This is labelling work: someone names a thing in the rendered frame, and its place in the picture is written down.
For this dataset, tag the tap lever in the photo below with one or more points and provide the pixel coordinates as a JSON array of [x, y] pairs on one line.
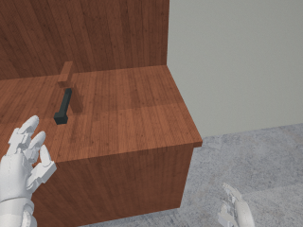
[[61, 117]]

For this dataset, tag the robot left hand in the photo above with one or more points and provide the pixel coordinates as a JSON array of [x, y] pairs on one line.
[[16, 165]]

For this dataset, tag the robot right hand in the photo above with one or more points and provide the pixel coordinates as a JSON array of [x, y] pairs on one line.
[[240, 213]]

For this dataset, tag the robot left forearm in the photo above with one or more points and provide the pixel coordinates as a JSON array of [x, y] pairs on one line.
[[17, 212]]

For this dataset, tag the counter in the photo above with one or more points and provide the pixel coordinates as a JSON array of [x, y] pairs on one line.
[[126, 148]]

